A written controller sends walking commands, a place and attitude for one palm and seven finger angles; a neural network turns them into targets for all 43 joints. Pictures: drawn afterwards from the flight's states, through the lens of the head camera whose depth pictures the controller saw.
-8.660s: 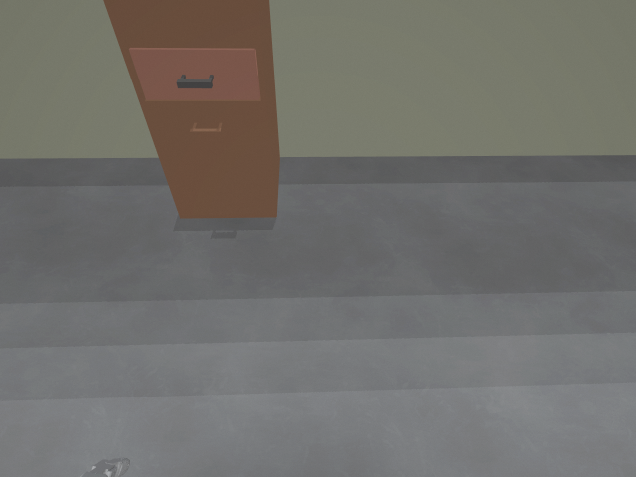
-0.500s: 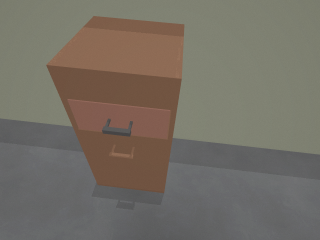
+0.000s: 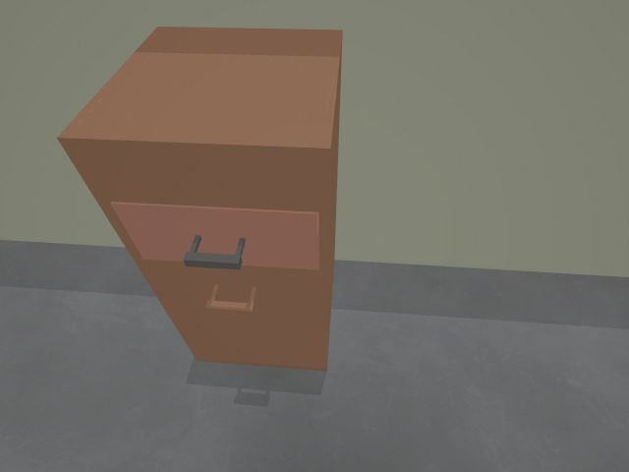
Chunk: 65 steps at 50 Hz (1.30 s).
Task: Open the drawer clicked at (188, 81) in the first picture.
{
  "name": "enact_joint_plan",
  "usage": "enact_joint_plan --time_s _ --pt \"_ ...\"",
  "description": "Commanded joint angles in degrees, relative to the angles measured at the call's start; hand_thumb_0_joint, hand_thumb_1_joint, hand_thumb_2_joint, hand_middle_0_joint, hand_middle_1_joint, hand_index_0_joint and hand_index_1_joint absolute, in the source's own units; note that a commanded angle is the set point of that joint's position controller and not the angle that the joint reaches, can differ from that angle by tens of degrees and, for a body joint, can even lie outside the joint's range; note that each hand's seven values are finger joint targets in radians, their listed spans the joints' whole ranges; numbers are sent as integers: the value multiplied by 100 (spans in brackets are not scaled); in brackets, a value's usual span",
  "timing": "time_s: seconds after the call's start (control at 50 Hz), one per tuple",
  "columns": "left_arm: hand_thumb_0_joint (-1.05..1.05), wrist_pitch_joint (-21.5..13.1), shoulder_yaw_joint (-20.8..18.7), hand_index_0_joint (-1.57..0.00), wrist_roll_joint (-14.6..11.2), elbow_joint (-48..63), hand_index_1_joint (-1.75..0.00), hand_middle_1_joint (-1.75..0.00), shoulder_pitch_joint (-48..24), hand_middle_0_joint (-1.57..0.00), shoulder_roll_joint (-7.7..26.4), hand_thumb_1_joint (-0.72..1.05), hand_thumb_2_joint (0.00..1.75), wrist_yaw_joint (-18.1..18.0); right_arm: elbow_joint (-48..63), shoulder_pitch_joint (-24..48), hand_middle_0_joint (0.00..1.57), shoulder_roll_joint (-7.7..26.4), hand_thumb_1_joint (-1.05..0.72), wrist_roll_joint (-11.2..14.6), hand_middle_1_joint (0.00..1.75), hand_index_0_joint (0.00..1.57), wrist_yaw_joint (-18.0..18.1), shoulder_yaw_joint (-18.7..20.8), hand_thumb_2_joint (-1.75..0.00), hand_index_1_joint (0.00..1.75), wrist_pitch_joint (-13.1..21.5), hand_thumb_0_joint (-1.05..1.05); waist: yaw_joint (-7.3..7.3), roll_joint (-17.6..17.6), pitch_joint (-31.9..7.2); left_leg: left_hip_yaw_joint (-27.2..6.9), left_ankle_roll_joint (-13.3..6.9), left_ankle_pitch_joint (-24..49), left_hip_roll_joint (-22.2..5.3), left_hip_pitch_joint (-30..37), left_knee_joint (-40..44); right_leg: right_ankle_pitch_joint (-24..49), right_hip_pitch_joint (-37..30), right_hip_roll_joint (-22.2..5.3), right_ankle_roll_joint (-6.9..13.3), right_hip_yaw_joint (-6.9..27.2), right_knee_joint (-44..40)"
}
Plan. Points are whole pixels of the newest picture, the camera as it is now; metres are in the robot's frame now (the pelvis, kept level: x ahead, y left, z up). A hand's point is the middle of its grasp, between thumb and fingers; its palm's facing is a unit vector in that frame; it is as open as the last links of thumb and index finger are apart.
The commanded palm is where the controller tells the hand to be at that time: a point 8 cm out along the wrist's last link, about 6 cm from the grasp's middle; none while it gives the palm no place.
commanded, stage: come to a stop and stand still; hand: left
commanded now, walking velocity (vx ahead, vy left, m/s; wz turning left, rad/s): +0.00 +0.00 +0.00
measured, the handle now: (216, 251) +0.52 +0.22 -0.11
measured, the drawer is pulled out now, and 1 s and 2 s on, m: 0.00 0.00 0.00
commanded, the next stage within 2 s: look again from close up in 0.28 s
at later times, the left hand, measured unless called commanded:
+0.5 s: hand out of the picture +0.02 +0.17 -0.17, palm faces +0.02 -0.98 -0.21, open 7.3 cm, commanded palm none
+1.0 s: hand out of the picture -0.01 +0.16 -0.17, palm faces +0.03 -0.98 -0.18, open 7.3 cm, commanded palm +0.11 +0.21 -0.06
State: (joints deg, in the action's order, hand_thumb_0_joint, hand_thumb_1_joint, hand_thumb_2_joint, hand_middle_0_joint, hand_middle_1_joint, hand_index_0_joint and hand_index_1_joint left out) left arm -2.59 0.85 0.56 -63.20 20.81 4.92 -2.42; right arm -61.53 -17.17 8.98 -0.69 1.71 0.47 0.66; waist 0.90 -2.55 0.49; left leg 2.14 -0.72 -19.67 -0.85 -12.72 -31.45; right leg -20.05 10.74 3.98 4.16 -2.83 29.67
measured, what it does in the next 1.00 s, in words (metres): stands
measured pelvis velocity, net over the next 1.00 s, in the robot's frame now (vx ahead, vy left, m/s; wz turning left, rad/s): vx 0.01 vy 0.00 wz -0.01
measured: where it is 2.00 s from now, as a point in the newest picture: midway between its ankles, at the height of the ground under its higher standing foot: outside the picture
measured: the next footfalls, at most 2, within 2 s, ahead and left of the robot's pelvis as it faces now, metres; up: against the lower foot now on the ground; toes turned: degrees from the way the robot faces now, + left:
none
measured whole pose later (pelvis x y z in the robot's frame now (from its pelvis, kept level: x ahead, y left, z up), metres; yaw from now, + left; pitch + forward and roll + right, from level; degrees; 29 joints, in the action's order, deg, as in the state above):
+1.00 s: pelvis +0.01 +0.00 +0.01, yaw -1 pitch +0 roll +0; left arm -1.7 0.8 0.4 -64.5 19.2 6.7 -2.6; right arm -66.1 -17.0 7.3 -0.8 2.6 -1.7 0.5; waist 0.0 -0.2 0.4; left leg 3.1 -0.7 -17.1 0.3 -8.3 -25.8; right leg -18.2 6.7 2.9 3.5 -1.8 24.9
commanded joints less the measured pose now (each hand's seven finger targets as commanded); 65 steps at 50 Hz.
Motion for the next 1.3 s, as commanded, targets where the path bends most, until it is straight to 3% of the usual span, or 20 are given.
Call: enact_joint_plan --time_s 0.0,0.02,0.1,0.4,0.74,0.94,0.96,0.98,1.0,1.02,1.04,1.06,1.08,1.12,1.14,1.16,1.2,1.22,1.24,1.28 --pt "0 -23 -115 -20 12 187 -30 -30 288 -20 635 90 90 -95 23 -390 20 315 -90 -3 30 20 51 -31 -90 30 88 0 -12 89 351 -385 -217 1787 -588 200 376 2258 179 -872 -33 820 -548" --pt "0 -9 -127 -20 15 142 -30 -30 293 -20 689 90 90 -97 -48 -406 20 257 -90 -9 30 20 56 -49 -90 30 99 0 -26 -263 346 -419 -223 1998 -558 180 425 2270 93 -908 -28 776 -510" --pt "0 21 -112 -20 0 88 -30 -30 234 -20 806 90 90 -66 -37 -232 20 312 -90 4 30 20 71 -85 -90 30 48 0 -38 147 589 -360 -160 1382 -470 55 592 2350 20 -953 -49 865 -691" --pt "0 35 -134 -20 -32 144 -30 -30 160 -20 946 90 90 -59 -222 -253 20 470 -90 -5 30 20 94 -130 -90 30 76 0 -86 439 97 -320 -127 1891 -473 381 764 3315 -572 -1047 -98 794 -632" --pt "0 73 -105 -20 -23 50 -30 -30 249 -20 799 90 90 -48 -398 -394 20 346 -90 -4 30 20 107 -150 -90 30 74 0 -89 177 320 -386 -172 1801 -505 448 949 2433 -320 -975 -78 774 -774" --pt "0 78 -76 -20 -14 -22 -30 -30 319 -20 714 90 90 -37 -404 -397 20 313 -90 3 30 20 101 -150 -90 30 68 0 -94 290 485 -427 -186 1540 -492 372 1033 2041 -159 -966 -92 792 -867" --pt "0 -103 -147 -20 93 -155 -30 -30 667 -20 959 90 90 -247 87 297 20 508 -90 73 30 20 22 -73 -90 30 130 0 -349 666 846 -142 26 1529 -401 -453 -350 5104 69 -1348 -550 1187 -843" --pt "0 -996 521 -20 568 8505 -32 -32 -3717 -20 2357 88 89 -149 2237 166 20 1468 -90 403 30 20 283 -15 -90 30 966 0 244 -905 -1859 -76 -298 2873 39 1175 688 4237 -197 -796 -142 1349 -176" --pt "0 -537 86 -20 662 7030 -33 -33 -1863 -20 2102 85 88 -554 1857 684 20 1030 -90 290 30 20 531 3 -90 30 1467 0 -142 -2119 -1957 -181 -253 4364 -143 1788 683 2603 -128 -530 -44 820 101" --pt "0 -194 12 -21 395 6982 -34 -34 -1598 -21 1917 83 87 -903 1544 488 20 1043 -90 362 30 20 549 149 -90 30 1619 0 -79 -1813 -1471 -288 -24 4121 -251 1415 551 1153 528 -457 -158 443 79" --pt "0 405 650 -21 587 5517 -36 -36 181 -21 718 81 86 -927 1527 426 20 724 -90 449 30 20 503 107 -90 30 1603 0 -23 -633 -958 -344 -142 3728 -354 894 544 1015 724 -462 -232 235 128" --pt "0 374 970 -21 752 6788 -37 -37 -625 -21 610 78 85 -918 2111 612 20 880 -90 476 30 20 406 109 -90 30 1634 0 -49 -169 -586 -467 -180 3184 -260 484 475 1418 736 -480 -240 201 33" --pt "0 345 939 -21 1265 6901 -39 -39 -510 -21 863 76 84 -997 2184 669 20 1139 -90 400 30 20 389 165 -90 30 1686 0 43 194 -869 -401 -234 2733 -172 485 231 1589 1010 -420 -204 347 82" --pt "0 306 1345 -21 2180 6794 -42 -42 -486 -21 735 71 82 -1278 2568 717 20 1239 -90 174 30 20 273 117 -90 30 1636 0 216 744 -639 -517 -297 1963 38 -52 -153 1259 1675 -360 -182 326 305" --pt "0 306 1453 -22 2835 6670 -43 -43 -857 -22 773 69 81 -1435 2641 625 20 1268 -90 55 30 20 214 159 -90 30 1491 0 321 1274 -731 -537 -263 1678 106 -315 -356 957 1979 -286 -183 316 395" --pt "0 332 1395 -22 3428 6106 -45 -45 -566 -22 677 67 80 -1633 2824 763 20 1253 -90 -64 30 20 152 249 -90 30 1293 0 245 1544 -656 -515 -207 1245 186 -639 -496 411 2227 -284 -185 304 361" --pt "0 390 1241 -22 4371 5389 -48 -48 901 -22 558 62 78 -1894 3211 1087 20 1281 -90 -191 30 20 -63 358 -90 30 880 0 -282 1834 -434 -364 -105 724 286 -1171 -490 -146 2144 -258 -86 388 292" --pt "0 350 926 -22 4773 5261 -50 -50 1330 -22 823 60 77 -1955 3281 1167 20 1273 -90 -169 30 20 -207 398 -90 30 618 0 -601 1705 -610 -275 -53 884 306 -1408 -500 294 1843 -265 -1 584 426" --pt "0 302 806 -22 5107 5505 -51 -51 1471 -22 974 57 76 -1985 3442 1327 20 1231 -90 -185 30 20 -322 353 -90 30 333 0 -788 1646 -881 -170 -3 996 329 -1624 -559 773 1589 -317 43 667 638" --pt "0 168 344 -23 5581 5926 -54 -54 1105 -23 1514 53 74 -2111 3776 1676 20 1140 -90 -130 30 20 -444 263 -90 30 -18 0 -955 1519 -1154 -70 12 950 388 -2078 -672 1118 1348 -416 62 858 899"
